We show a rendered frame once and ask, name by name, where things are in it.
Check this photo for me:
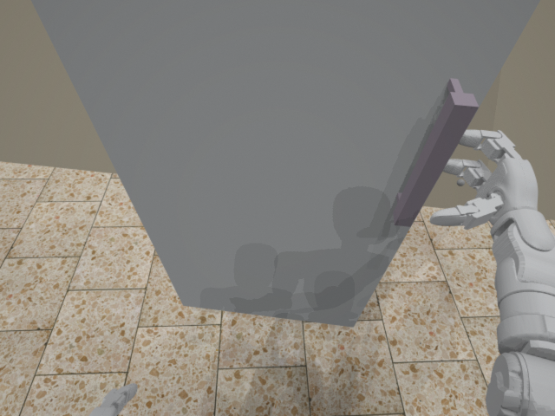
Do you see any robot left hand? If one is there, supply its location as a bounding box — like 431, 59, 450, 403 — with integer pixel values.
89, 383, 138, 416

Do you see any robot right hand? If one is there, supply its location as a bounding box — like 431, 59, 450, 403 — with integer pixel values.
430, 130, 538, 230

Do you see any fridge door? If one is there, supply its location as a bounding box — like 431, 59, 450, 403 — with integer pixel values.
31, 0, 540, 328

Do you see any robot right forearm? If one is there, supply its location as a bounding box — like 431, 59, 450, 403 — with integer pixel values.
490, 209, 555, 361

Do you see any handle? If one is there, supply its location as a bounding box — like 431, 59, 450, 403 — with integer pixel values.
393, 78, 479, 227

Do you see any right robot upper arm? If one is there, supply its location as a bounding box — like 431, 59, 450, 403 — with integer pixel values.
486, 351, 555, 416

